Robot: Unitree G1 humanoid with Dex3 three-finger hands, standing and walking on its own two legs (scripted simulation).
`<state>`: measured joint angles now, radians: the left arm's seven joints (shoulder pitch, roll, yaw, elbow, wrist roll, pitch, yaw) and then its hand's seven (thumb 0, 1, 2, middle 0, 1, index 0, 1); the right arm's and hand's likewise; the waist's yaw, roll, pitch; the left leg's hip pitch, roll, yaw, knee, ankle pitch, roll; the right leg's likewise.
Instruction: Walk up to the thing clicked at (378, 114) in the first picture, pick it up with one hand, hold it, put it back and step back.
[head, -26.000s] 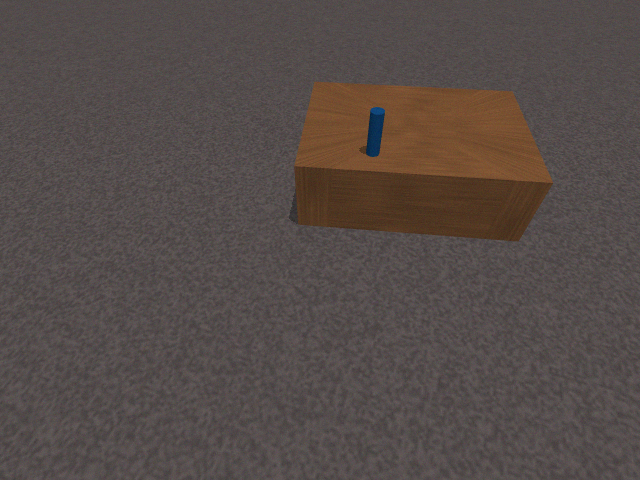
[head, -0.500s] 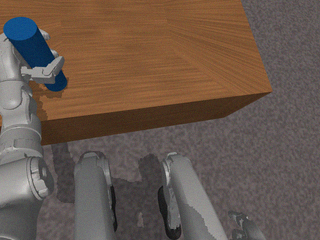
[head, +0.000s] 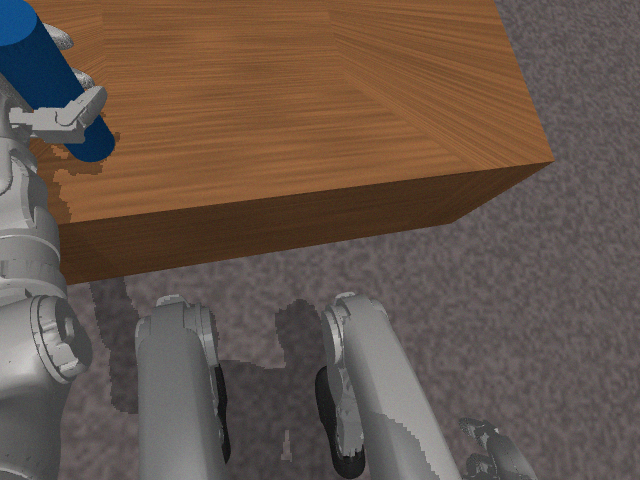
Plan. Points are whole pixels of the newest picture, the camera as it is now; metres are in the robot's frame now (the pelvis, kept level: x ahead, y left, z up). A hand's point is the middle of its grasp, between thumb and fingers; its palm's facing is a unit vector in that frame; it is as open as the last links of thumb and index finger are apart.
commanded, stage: open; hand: left
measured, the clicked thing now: (56, 95) +0.52 +0.28 +0.01
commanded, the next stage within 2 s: withdraw in 0.34 s
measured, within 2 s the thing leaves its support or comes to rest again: neither
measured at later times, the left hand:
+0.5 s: hand (62, 91) +0.53 +0.27 +0.01, palm faces +0.21 -0.98 +0.00, open 13.6 cm
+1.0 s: hand out of the picture +0.52 +0.35 +0.13, palm faces +0.27 -0.95 -0.17, open 16.4 cm
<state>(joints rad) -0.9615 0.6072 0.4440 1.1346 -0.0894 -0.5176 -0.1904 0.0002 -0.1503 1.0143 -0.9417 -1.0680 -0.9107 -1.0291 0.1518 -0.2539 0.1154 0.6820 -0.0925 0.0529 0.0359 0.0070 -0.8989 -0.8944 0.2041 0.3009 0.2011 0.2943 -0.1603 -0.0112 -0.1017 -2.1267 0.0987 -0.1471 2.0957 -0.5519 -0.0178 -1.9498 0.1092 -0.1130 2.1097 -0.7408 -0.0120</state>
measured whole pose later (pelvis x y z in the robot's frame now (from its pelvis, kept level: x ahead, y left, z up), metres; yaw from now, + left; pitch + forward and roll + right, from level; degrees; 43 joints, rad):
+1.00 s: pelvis +0.02 +0.01 +0.10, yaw +2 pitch +33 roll -7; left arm -0.92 0.73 0.46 1.06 -0.01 -0.23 -0.20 -0.01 -0.36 0.10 -0.13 -0.09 -0.14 -0.08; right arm 0.21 -0.26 0.07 0.67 -0.01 0.08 0.00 0.01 -0.88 -0.89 0.21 0.30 0.20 0.30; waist -0.15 0.03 -0.13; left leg -1.82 0.10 -0.10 1.79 -0.56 0.00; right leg -1.65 0.10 -0.07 1.78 -0.71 0.00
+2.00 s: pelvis +0.09 +0.03 +0.32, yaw +10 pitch +7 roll -2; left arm 0.40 0.20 -0.04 0.19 -0.04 0.12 0.14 -0.01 -0.51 0.08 -0.06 -0.06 -0.06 -0.06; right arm 0.21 -0.20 0.04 0.52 0.04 0.01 -0.13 0.01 -0.90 -0.91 0.21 0.30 0.20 0.30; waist 0.00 0.03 -0.10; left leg -0.62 0.03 0.00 0.85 -0.36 0.01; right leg -0.47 0.01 0.00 0.81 -0.47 0.02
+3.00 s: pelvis +0.08 +0.03 +0.36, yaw +11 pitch -4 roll +0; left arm 0.24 0.33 -0.01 0.97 0.03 0.01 0.04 -0.01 -0.55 0.05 -0.06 -0.05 -0.06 -0.05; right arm 0.19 -0.30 -0.01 1.01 -0.03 0.02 -0.01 0.01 -0.90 -0.91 0.20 0.30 0.20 0.30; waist 0.00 0.02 0.04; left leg -0.22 -0.02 0.01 0.47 -0.18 0.02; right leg -0.09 -0.03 0.00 0.46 -0.30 0.03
